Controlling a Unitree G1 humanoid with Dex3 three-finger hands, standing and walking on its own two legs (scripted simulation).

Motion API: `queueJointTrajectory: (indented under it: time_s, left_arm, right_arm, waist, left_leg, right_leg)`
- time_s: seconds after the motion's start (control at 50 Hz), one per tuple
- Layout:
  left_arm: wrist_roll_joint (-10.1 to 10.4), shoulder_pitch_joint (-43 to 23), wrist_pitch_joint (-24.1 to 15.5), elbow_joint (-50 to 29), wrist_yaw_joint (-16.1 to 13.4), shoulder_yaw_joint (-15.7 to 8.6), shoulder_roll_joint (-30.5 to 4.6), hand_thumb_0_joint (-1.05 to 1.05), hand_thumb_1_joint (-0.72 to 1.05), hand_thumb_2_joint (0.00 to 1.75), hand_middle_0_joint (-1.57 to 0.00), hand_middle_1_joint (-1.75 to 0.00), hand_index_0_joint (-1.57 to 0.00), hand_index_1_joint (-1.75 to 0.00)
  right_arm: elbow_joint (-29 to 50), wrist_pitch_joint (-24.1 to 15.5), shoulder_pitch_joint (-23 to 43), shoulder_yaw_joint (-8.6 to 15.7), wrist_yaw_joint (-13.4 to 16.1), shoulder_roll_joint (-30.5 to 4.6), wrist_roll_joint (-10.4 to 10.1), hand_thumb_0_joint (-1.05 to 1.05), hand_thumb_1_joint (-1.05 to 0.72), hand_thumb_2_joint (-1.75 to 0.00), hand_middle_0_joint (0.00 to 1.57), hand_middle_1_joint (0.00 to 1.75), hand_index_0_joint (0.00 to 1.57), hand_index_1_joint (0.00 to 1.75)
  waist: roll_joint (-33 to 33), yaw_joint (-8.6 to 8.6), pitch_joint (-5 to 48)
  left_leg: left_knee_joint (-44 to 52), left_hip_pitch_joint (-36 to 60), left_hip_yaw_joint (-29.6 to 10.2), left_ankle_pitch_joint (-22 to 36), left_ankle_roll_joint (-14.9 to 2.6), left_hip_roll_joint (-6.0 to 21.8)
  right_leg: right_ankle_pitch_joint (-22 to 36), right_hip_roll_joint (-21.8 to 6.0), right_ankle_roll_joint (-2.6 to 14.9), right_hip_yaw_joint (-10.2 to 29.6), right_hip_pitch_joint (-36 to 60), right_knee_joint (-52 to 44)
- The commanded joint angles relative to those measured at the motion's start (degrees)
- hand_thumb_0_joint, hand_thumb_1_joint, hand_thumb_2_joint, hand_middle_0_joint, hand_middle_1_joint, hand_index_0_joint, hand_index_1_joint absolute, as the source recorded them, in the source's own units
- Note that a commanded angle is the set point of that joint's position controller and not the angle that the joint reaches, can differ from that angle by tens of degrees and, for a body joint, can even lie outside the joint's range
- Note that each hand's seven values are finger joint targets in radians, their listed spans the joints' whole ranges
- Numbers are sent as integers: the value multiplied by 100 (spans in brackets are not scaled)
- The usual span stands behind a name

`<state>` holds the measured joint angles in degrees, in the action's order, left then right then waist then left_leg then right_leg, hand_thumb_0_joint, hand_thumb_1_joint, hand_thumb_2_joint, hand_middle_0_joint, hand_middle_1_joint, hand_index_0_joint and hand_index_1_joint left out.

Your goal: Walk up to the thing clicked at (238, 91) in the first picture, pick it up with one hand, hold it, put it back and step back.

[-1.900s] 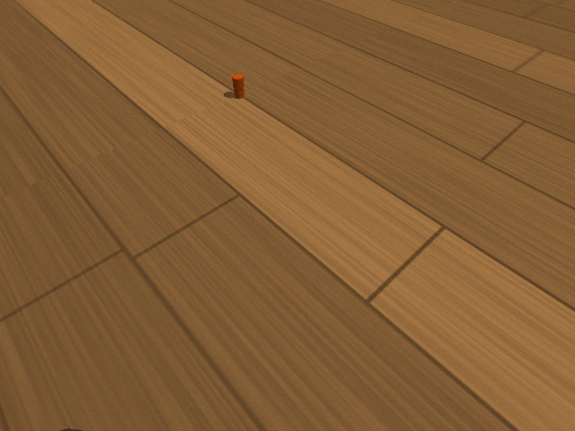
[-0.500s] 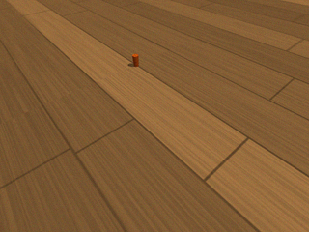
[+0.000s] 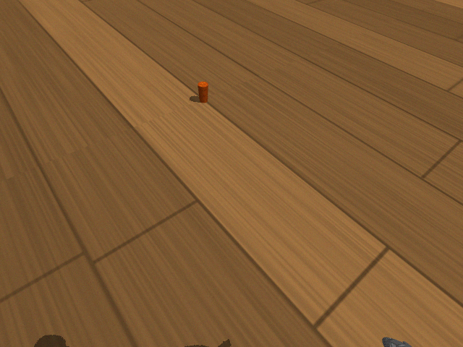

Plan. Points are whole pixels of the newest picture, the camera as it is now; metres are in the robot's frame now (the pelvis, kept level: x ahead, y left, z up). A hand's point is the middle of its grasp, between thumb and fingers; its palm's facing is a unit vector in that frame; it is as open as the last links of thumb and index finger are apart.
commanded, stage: walk up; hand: left
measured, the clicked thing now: (203, 92) +1.90 +0.22 -0.70
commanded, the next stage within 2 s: none
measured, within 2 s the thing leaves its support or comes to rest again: neither
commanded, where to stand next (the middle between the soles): +1.54 -0.04 m, yaw -1 degrees
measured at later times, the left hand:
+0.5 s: hand (151, 235) +0.38 +0.20 -0.12, palm faces +0.01 -0.93 -0.37, open 7.4 cm
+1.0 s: hand (152, 156) +0.66 +0.26 -0.15, palm faces -0.08 -0.95 -0.31, open 7.4 cm
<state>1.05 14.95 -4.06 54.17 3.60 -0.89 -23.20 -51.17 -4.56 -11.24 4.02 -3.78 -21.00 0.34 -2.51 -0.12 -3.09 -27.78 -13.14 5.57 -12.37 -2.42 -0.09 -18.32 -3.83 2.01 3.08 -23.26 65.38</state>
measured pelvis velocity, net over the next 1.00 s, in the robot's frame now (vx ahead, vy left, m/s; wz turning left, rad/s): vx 0.58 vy -0.01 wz -0.03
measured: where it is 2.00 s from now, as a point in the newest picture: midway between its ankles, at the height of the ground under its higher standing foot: (242, 189)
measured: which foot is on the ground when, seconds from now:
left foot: down 0.00-0.32, up 0.34-0.70, down 0.72-1.00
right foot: up 0.00-0.26, down 0.28-0.74, up 0.76-1.00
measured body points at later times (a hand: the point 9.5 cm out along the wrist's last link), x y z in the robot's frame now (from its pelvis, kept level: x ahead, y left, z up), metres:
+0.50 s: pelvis +0.32 -0.07 +0.00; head +0.33 -0.09 +0.45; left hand +0.38 +0.25 -0.10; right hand +0.41 -0.38 -0.12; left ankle +0.31 +0.08 -0.66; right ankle +0.34 -0.19 -0.74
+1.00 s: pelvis +0.58 -0.01 +0.01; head +0.59 +0.02 +0.46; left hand +0.67 +0.31 -0.12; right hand +0.63 -0.34 -0.08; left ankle +0.59 +0.07 -0.74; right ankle +0.66 -0.19 -0.66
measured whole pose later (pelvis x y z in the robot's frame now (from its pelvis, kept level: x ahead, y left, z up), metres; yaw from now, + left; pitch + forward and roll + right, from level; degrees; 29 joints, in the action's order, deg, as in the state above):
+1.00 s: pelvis +0.58 -0.01 +0.01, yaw -2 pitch -3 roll +0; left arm 0.2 15.4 -3.2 52.3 4.0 -2.7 -26.0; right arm -51.1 -5.9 -17.7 3.2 -3.0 -21.2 0.3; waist -4.5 1.2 -3.3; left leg -23.1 -7.6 8.0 -12.5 -3.4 -0.1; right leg -11.5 -4.4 -0.2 3.6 -31.7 56.7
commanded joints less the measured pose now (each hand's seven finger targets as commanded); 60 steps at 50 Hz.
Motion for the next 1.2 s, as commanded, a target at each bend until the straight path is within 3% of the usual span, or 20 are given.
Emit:
queueJointTrajectory:
  time_s: [0.0, 0.08, 0.18, 0.26, 0.28, 0.3, 0.32, 0.38, 0.42, 0.52, 0.62, 0.68, 0.7, 0.74, 0.76, 0.82, 0.86, 0.92, 1.02, 1.18]
  left_arm:
    - [-116, 338, 4, -353, 105, -426, -1221, 0, 90, 90, -20, -30, -20, -30]
    - [-183, -594, -15, -672, 268, -473, -1198, 0, 90, 90, -20, -30, -20, -30]
    - [-160, -969, -88, -630, 257, -529, -1088, 0, 90, 90, -20, -30, -20, -30]
    - [-152, 600, -107, -160, 100, -751, -1452, 0, 90, 90, -20, -30, -20, -30]
    - [-224, 1261, -140, -89, 13, -907, -1883, 0, 90, 90, -20, -30, -20, -30]
    - [-216, 1161, -200, -275, -22, -937, -2244, 0, 90, 90, -20, -30, -20, -30]
    - [-64, 917, -181, -302, -65, -946, -2311, 0, 90, 90, -20, -30, -20, -30]
    - [7, 252, -246, -431, -184, -716, -1734, 0, 90, 90, -20, -30, -20, -30]
    - [-26, -68, -284, -482, -171, -658, -1548, 0, 90, 90, -20, -30, -20, -30]
    - [-101, -184, -390, -745, -139, -635, -1567, 0, 90, 90, -20, -30, -20, -30]
    - [-144, 51, -326, -710, -91, -654, -1685, 0, 90, 90, -20, -30, -20, -30]
    - [-171, -4, -266, -802, -137, -600, -1575, 0, 90, 90, -20, -30, -20, -30]
    - [-139, 313, -239, -793, -161, -481, -1288, 0, 90, 90, -20, -30, -20, -30]
    - [-30, 825, -166, -800, -202, -356, -996, 0, 90, 90, -20, -30, -20, -30]
    - [-83, 630, -133, -705, -279, -453, -1531, 0, 90, 90, -20, -30, -20, -30]
    - [-20, 489, -129, -448, -183, -444, -1421, 0, 90, 90, -20, -30, -20, -30]
    - [-11, 738, -42, -345, -112, -461, -1314, 0, 90, 90, -20, -30, -20, -30]
    - [-84, 522, 47, -382, 0, -467, -1241, 0, 90, 90, -20, -30, -20, -30]
    - [-151, -380, 97, -627, 132, -468, -1187, 0, 90, 90, -20, -30, -20, -30]
    - [-139, -1082, -9, -714, 117, -443, -980, 0, 90, 90, -20, -30, -20, -30]
  right_arm:
    - [483, -257, 164, 382, 107, -1614, -83, 0, -90, -90, 20, 30, 20, 30]
    - [491, -367, 173, 417, 50, -1805, -33, 0, -90, -90, 20, 30, 20, 30]
    - [313, -297, -266, 432, 74, -1832, -14, 0, -90, -90, 20, 30, 20, 30]
    - [328, -214, -586, 338, 136, -1581, 68, 0, -90, -90, 20, 30, 20, 30]
    - [368, -199, -945, 213, 125, -1195, 49, 0, -90, -90, 20, 30, 20, 30]
    - [455, -205, -1303, 139, 139, -1076, -65, 0, -90, -90, 20, 30, 20, 30]
    - [372, -187, -886, 249, 235, -1660, -42, 0, -90, -90, 20, 30, 20, 30]
    - [245, -158, -395, 214, 187, -1462, -158, 0, -90, -90, 20, 30, 20, 30]
    - [203, -56, -691, 210, 100, -1355, -105, 0, -90, -90, 20, 30, 20, 30]
    - [475, 57, -9, 259, -102, -1243, 5, 0, -90, -90, 20, 30, 20, 30]
    - [546, -29, 516, 319, -188, -1169, 48, 0, -90, -90, 20, 30, 20, 30]
    - [142, -68, -646, 488, -100, -1469, 132, 0, -90, -90, 20, 30, 20, 30]
    - [-9, -109, -1305, 585, -29, -1738, 230, 0, -90, -90, 20, 30, 20, 30]
    - [213, -158, -1449, 712, 115, -2336, 172, 0, -90, -90, 20, 30, 20, 30]
    - [284, -136, -1124, 722, 114, -2358, -20, 0, -90, -90, 20, 30, 20, 30]
    - [428, -186, -477, 393, 201, -1655, -80, 0, -90, -90, 20, 30, 20, 30]
    - [408, -249, -407, 345, 191, -1556, -103, 0, -90, -90, 20, 30, 20, 30]
    - [501, -312, -402, 364, 186, -1577, -68, 0, -90, -90, 20, 30, 20, 30]
    - [428, -317, -573, 379, 155, -1657, -43, 0, -90, -90, 20, 30, 20, 30]
    - [361, -174, -930, 409, 221, -1738, 10, 0, -90, -90, 20, 30, 20, 30]
  waist:
    - [769, -221, -256]
    - [1019, -15, -723]
    - [867, 79, -92]
    - [-217, -725, 1087]
    - [-1236, -898, 1471]
    - [-1723, -599, 1505]
    - [-1320, -732, 1348]
    - [-454, -286, 325]
    - [-706, 4, 105]
    - [-475, -21, -145]
    - [-360, -193, -5]
    - [528, 419, 718]
    - [1228, 705, 1038]
    - [2106, 609, 1262]
    - [1597, 577, 1093]
    - [779, 168, 210]
    - [936, -22, 129]
    - [958, -14, -85]
    - [817, 186, -479]
    - [701, 287, -29]
  left_leg:
    - [1989, -315, -1193, -873, -911, 1465]
    - [2345, -466, -986, -1335, -990, 1504]
    - [1481, 308, -631, 640, -752, 1374]
    - [-1795, -19, 40, 2031, -329, 708]
    - [-3377, -1083, 73, 544, -174, 253]
    - [-4433, -2385, -234, -1597, 59, -240]
    - [-4806, -2791, -610, -1693, 23, 77]
    - [-4341, -2028, -1131, -493, -60, 459]
    - [-3628, -1591, -940, -258, -66, 580]
    - [-1882, -1780, -543, 166, 276, 677]
    - [-604, -668, -278, 978, 170, 587]
    - [-390, 976, -157, 356, -73, 331]
    - [-161, 1978, -477, -340, -322, 459]
    - [1242, 2884, -4442, -2107, -918, 2467]
    - [1402, 2385, -4583, -2148, -1132, 2607]
    - [1383, 892, -2055, 370, -222, 1700]
    - [1505, 379, -1382, 633, -266, 1491]
    - [1822, 288, -1063, 62, -582, 1485]
    - [2194, 500, -826, -482, -557, 1382]
    - [1029, 1126, -536, 1872, -633, 1510]
  right_leg:
    - [544, -466, -240, 12, -569, -746]
    - [1159, -629, -286, -117, -698, -2268]
    - [1886, -285, -49, -607, 198, -3158]
    - [814, 254, 220, -1004, 2692, -3483]
    - [-482, -573, 336, 315, 3630, -3801]
    - [-217, -2086, 973, 3007, 4383, -4553]
    - [-275, -2309, 1326, 3669, 4106, -4923]
    - [2115, -1366, 852, 1337, 2101, -4810]
    - [2052, -962, 707, 469, 1386, -4908]
    - [1292, -981, 1012, -156, 1100, -5397]
    - [514, -987, 831, -232, 944, -5118]
    - [1394, -807, 669, -429, 758, -3396]
    - [1467, -428, 488, -726, 72, -1843]
    - [-1230, 733, 173, -332, -1948, 319]
    - [-994, 318, 230, 236, -1842, 631]
    - [190, -70, 51, 529, -1158, 54]
    - [414, -144, -78, 300, -744, -279]
    - [750, -221, -247, 182, -892, -750]
    - [1446, -318, -313, -78, -1271, -1886]
    - [1339, -101, 17, -590, 30, -3429]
